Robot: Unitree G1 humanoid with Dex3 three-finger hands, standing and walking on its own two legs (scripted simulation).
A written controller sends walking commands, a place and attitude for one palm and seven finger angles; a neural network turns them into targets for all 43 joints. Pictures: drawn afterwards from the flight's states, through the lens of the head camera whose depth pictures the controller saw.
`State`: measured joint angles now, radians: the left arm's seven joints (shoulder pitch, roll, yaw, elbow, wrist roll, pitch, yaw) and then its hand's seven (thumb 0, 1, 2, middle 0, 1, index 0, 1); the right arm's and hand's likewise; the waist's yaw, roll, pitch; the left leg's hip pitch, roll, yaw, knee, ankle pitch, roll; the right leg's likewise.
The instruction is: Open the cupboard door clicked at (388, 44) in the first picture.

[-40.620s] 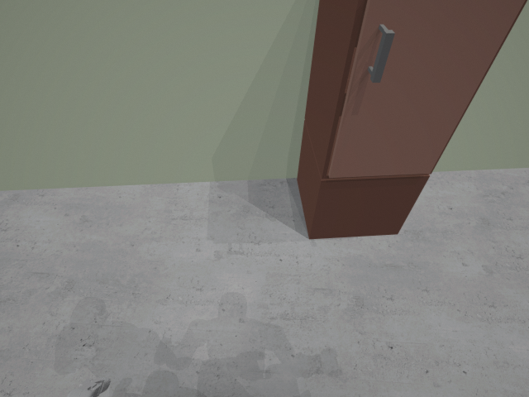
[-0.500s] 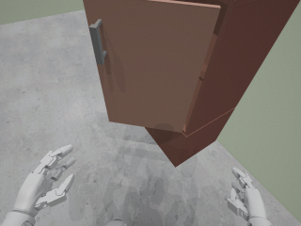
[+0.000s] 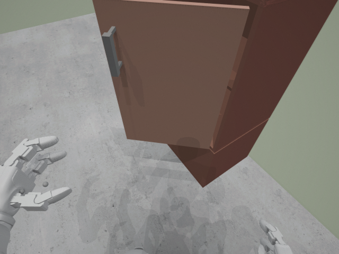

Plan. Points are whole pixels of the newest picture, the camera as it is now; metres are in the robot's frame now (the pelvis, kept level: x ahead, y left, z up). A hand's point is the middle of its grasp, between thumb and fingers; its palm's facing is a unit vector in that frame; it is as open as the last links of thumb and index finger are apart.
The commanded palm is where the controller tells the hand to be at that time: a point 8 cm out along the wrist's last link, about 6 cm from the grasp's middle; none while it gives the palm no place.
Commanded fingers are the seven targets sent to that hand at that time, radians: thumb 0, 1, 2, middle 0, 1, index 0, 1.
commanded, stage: raise the hand with hooked fingers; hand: left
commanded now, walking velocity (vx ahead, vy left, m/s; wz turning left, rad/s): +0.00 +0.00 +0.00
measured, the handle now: (114, 52) +0.60 +0.19 +0.16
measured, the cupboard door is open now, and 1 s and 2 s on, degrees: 48 48 48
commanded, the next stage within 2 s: move the hooked fingers beside the handle in 1.22 s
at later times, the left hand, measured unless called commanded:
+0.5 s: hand (20, 158) +0.26 +0.30 +0.14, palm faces -0.04 -1.00 -0.06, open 13.8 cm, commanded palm +0.24 +0.34 +0.16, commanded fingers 0.00 -0.50 0.30 -0.30 -1.20 -0.30 -1.20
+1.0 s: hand (31, 135) +0.29 +0.27 +0.18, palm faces -0.06 -1.00 -0.05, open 13.9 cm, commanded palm +0.26 +0.32 +0.18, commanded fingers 0.00 -0.50 0.30 -0.30 -1.20 -0.30 -1.20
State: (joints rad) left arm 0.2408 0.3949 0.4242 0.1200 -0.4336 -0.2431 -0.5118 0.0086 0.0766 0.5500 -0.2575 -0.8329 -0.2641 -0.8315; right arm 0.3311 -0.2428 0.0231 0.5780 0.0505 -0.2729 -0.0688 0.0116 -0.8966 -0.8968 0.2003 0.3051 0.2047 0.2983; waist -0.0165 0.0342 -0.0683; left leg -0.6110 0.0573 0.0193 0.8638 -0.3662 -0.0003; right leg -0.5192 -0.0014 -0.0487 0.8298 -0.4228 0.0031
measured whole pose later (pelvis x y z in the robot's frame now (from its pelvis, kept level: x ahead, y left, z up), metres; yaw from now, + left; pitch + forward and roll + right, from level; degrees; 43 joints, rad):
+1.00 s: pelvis +0.01 -0.01 +0.03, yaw +2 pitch +1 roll -1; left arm -0.12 0.49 0.46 0.32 -0.37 -0.02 -0.61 -0.01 -0.50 0.30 -0.30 -1.20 -0.30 -1.20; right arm 0.28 -0.30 0.05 0.58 0.07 -0.21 -0.09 0.01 -0.90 -0.90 0.20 0.30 0.20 0.30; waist 0.02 0.04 -0.03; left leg -0.34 0.03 0.01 0.59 -0.26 -0.01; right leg -0.25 -0.01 -0.07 0.57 -0.33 -0.01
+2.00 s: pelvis +0.02 +0.01 +0.03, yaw +1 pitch +5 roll -1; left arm -0.54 0.51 0.37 0.72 -0.26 -0.09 -0.51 -0.01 -0.50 0.30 -0.29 -1.20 -0.30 -1.20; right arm 0.33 -0.30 0.05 0.62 0.06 -0.14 -0.10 0.01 -0.90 -0.90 0.20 0.30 0.20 0.30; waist -0.03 0.02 -0.03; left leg -0.43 0.02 0.03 0.63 -0.28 0.01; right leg -0.33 -0.02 -0.05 0.59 -0.34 0.01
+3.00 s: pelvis +0.02 +0.01 +0.01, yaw -1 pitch +18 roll -3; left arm -1.20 0.84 0.43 1.38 -0.07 -0.20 -0.51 -0.01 -0.50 0.30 -0.29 -1.20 -0.30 -1.20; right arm 0.45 -0.31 0.05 0.67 0.02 0.02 -0.09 0.00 -0.90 -0.90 0.20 0.30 0.20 0.30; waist -0.22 0.02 -0.04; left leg -0.78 0.07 0.02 0.80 -0.34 0.01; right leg -0.67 0.02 -0.04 0.71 -0.36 0.02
